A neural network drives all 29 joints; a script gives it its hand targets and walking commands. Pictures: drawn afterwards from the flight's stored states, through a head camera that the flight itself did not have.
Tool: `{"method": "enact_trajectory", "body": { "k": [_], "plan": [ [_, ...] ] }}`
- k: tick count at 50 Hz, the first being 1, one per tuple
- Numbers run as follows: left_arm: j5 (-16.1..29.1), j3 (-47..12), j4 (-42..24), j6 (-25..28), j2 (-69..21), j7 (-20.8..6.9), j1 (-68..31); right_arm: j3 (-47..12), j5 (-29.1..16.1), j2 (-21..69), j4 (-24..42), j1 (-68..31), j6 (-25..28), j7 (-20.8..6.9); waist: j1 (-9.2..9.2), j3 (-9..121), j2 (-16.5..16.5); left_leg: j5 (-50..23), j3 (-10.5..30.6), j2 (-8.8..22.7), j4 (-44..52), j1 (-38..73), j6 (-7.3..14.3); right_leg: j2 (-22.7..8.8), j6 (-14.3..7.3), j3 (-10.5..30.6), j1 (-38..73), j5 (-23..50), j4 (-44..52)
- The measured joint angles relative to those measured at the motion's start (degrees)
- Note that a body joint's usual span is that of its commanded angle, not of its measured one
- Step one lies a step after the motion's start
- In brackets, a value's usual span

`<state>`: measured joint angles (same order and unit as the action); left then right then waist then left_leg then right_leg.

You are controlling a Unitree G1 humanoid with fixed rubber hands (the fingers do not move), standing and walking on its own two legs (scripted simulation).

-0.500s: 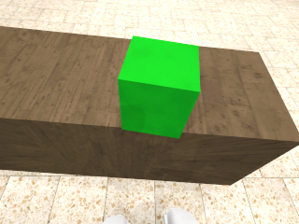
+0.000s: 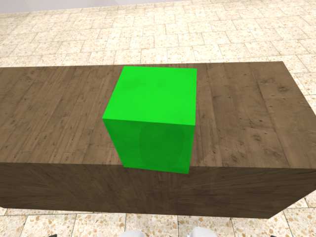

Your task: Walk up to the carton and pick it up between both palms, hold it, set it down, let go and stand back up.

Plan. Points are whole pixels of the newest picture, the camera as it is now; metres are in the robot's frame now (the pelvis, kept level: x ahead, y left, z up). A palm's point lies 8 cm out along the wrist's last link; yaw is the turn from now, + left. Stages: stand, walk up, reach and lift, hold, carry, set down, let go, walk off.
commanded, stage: walk up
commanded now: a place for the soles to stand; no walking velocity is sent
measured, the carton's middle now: (157, 121) +0.43 +0.02 +0.02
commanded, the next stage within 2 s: stand in 1.34 s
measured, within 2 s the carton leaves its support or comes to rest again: neither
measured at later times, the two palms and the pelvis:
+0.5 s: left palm out of the picture +0.08 +0.31 -0.12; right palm out of the picture +0.07 -0.29 -0.09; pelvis +0.01 +0.02 +0.00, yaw -1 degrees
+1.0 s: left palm out of the picture +0.10 +0.30 -0.10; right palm out of the picture +0.07 -0.30 -0.11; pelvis +0.02 +0.00 +0.00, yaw -1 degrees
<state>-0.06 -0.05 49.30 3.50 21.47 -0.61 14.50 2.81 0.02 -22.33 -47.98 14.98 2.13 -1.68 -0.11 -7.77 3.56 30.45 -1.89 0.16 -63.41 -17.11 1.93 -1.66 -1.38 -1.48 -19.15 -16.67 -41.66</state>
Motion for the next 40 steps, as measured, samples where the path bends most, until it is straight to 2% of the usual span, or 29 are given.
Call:
{"method": "enact_trajectory", "body": {
  "k": [3, 7, 8, 9, 10, 15, 17, 18, 19, 22, 32, 40],
  "plan": [
    [0.0, 0.0, 0.0, 0.0, 0.0, 0.0, 0.0, 0.0, 0.0, 0.0, 0.0, 0.0, 0.0, 0.0, -0.03, 0.1, 0.1, 0.0, 0.0, 1.2, 4.9, 0.0, 0.0, -0.5, 0.0, 0.1, 0.4, -0.3, 0.1],
    [0.0, 0.0, 0.0, -0.1, 0.0, 0.0, 0.0, 0.0, 0.0, 0.0, -0.1, 0.0, 0.0, 0.0, -0.05, 0.2, 0.2, -0.1, 0.0, 1.9, 16.4, -0.1, 0.0, 0.4, 0.0, 0.0, -1.5, -0.1, 0.1],
    [0.0, 0.0, 0.0, -0.3, 0.0, 0.0, -0.1, 0.0, 0.0, 0.0, -0.4, 0.0, 0.0, 0.0, -0.03, 0.1, -0.2, -2.9, 0.0, 1.9, 19.3, 0.0, -0.1, 0.6, 0.2, 0.0, -2.1, 0.1, 0.0],
    [0.0, 0.0, 0.0, -0.8, 0.1, 0.0, -0.3, 0.0, 0.0, 0.3, -1.0, 0.0, 0.0, 0.0, -0.02, -0.1, -1.2, -8.2, -0.1, 1.5, 20.8, 0.0, -0.3, 0.3, 0.4, 0.3, -2.4, 0.2, -0.1],
    [0.0, 0.0, 0.0, -1.2, 0.1, 0.0, -0.4, 0.0, 0.0, 0.7, -2.0, 0.1, 0.0, 0.1, -0.01, -0.2, -2.5, -10.2, -0.4, 0.9, 21.4, 0.0, -0.8, -0.2, 0.5, 0.7, -2.7, 0.1, -0.4],
    [0.0, 0.0, 0.0, -2.2, 0.1, 0.4, -0.7, 0.0, 0.0, 0.8, -4.2, 0.2, 0.0, 0.5, 0.00, 0.9, -6.2, -8.9, -0.4, 0.7, 21.8, 0.0, -1.4, 0.9, 0.5, 2.7, -3.3, -7.9, -2.0],
    [0.0, 0.0, 0.1, -2.2, 0.1, 0.4, -0.8, 0.0, 0.0, 0.8, -4.2, 0.1, 0.0, 0.5, 0.01, 1.0, -7.1, -8.7, -0.4, 0.7, 21.6, 0.0, -1.4, 0.8, 0.5, 2.6, -3.1, -4.7, -1.1],
    [0.0, 0.0, 0.2, -2.2, 0.1, 0.4, -0.8, 0.0, 0.0, 0.8, -4.2, 0.0, 0.0, 0.5, 0.02, 1.0, -7.4, -8.5, -0.4, 0.7, 21.2, 0.1, -1.5, 0.7, 0.5, 2.6, -2.7, 0.2, 0.1],
    [0.0, 0.0, 0.6, -2.1, 0.0, 0.4, -0.8, 0.0, 0.0, 0.8, -4.2, -0.2, 0.0, 0.5, 0.00, 1.0, -7.3, -8.1, -0.4, 0.9, 20.7, 0.1, -1.6, 0.8, 0.9, 2.5, -2.5, 2.4, 0.3],
    [0.0, 0.0, 1.6, -2.1, -0.1, 0.4, -0.9, 0.0, 0.0, 0.8, -4.2, -0.8, 0.0, 0.6, 0.00, 1.8, -6.4, -7.7, -0.4, 1.5, 20.1, 0.1, -1.7, 1.4, 1.7, 2.5, -2.2, 0.5, 0.3],
    [0.0, 0.0, 3.7, -2.1, -0.1, 0.2, -1.1, 0.0, 0.0, 0.8, -4.2, -1.0, 0.0, 0.6, 0.00, 5.2, -3.8, -7.7, -0.4, 1.6, 20.3, 0.1, -1.7, 1.4, 1.8, 2.4, -2.3, 0.0, 0.3],
    [0.0, 0.0, 4.4, -2.1, -0.1, 0.0, -1.6, 0.0, 0.0, 0.8, -5.3, -1.0, 0.0, 0.6, 0.00, 5.4, -3.6, -8.0, -0.4, 1.5, 21.3, 0.0, -1.7, 1.4, 1.8, 2.4, -2.7, 0.0, 0.4]
  ]
}}
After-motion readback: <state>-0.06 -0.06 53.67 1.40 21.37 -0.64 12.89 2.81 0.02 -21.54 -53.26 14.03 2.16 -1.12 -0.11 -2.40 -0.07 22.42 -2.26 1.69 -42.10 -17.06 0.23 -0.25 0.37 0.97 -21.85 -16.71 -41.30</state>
